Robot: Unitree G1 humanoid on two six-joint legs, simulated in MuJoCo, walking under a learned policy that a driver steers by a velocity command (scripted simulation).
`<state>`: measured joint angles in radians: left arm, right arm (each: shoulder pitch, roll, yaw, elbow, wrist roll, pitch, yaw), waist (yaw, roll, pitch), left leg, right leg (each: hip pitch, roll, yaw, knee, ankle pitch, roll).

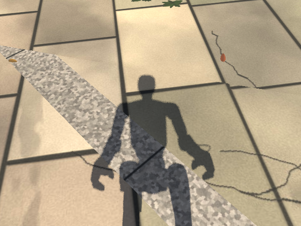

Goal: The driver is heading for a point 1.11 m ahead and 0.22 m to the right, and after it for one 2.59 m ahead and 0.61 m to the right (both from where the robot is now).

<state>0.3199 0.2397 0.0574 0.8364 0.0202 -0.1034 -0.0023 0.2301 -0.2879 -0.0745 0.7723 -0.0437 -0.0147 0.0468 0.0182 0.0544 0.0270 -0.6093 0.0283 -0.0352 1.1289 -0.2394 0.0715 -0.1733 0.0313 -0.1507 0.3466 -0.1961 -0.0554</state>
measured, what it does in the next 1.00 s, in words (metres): walks ahead, turning right: left foot, then right foot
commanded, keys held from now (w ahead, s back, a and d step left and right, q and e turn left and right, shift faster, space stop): w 0.22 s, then w+e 0.78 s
